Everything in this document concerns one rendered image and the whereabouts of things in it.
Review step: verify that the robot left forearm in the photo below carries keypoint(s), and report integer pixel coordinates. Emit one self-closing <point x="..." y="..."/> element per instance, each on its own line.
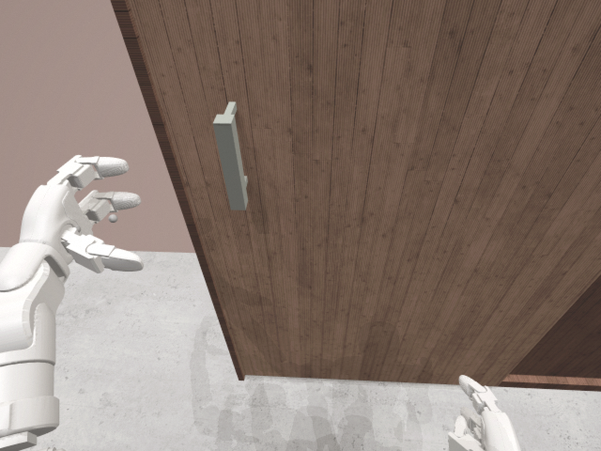
<point x="32" y="278"/>

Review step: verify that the right robot hand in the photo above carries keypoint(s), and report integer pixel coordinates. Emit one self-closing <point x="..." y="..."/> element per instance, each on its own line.
<point x="493" y="431"/>

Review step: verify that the handle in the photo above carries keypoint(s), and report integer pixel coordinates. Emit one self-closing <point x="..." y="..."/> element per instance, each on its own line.
<point x="228" y="145"/>

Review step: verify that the left robot hand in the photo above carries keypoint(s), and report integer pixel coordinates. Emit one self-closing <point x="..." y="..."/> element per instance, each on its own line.
<point x="52" y="212"/>

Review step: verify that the wardrobe door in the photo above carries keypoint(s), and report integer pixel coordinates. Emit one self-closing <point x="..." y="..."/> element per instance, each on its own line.
<point x="424" y="176"/>
<point x="572" y="347"/>

